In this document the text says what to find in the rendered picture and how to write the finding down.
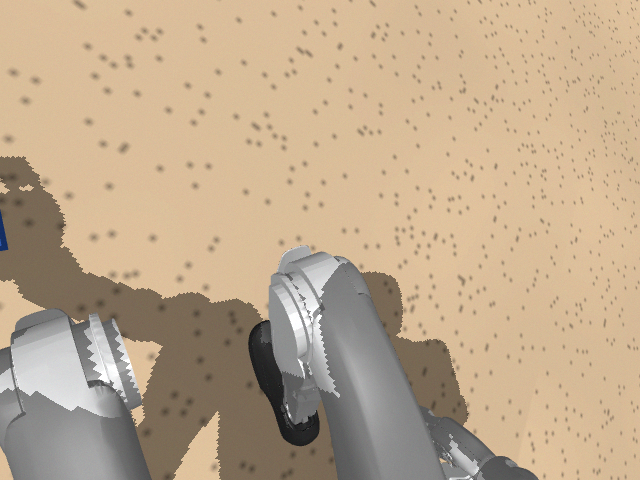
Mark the right robot hand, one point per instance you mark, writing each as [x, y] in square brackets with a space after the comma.
[458, 446]

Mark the right robot foot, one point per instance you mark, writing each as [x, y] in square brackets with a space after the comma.
[270, 381]

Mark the small box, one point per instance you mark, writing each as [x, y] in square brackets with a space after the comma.
[3, 241]

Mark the right robot arm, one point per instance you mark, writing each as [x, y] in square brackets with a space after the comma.
[503, 468]

